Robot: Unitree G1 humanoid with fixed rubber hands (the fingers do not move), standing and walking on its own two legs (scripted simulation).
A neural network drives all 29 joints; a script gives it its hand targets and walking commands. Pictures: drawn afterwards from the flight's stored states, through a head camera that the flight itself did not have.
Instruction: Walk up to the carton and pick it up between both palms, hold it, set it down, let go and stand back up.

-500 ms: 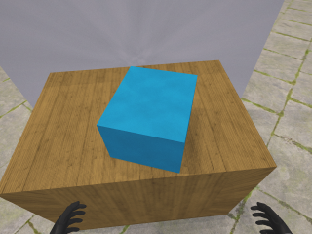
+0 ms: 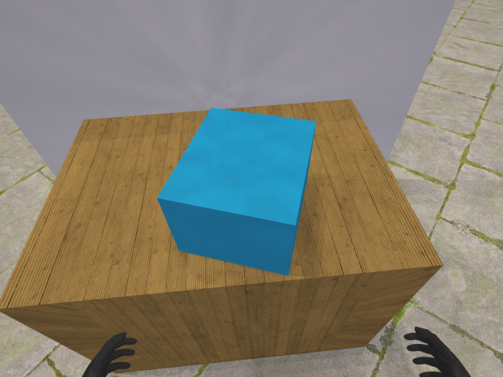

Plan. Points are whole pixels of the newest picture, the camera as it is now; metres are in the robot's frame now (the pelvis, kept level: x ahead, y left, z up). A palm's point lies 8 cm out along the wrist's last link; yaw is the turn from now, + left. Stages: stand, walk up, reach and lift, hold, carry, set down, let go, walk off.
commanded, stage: stand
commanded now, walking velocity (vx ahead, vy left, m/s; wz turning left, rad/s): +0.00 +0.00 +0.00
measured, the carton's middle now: (247, 186) +0.49 +0.01 -0.03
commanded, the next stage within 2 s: none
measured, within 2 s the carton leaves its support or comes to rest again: neither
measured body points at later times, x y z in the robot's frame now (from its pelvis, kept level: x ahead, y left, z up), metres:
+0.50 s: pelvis -0.01 +0.00 +0.00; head -0.02 +0.00 +0.45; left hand +0.14 +0.28 -0.08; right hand +0.11 -0.29 -0.09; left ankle +0.00 +0.11 -0.74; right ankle +0.01 -0.13 -0.74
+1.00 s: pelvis -0.01 +0.00 +0.00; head -0.02 +0.00 +0.45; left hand +0.13 +0.28 -0.09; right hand +0.10 -0.29 -0.09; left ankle +0.00 +0.11 -0.74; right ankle +0.01 -0.13 -0.74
